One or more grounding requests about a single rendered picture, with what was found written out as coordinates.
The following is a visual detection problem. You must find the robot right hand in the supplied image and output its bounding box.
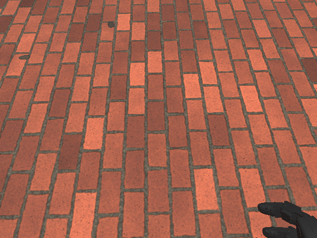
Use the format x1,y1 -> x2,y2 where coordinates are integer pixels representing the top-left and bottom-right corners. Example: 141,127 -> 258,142
256,200 -> 317,238

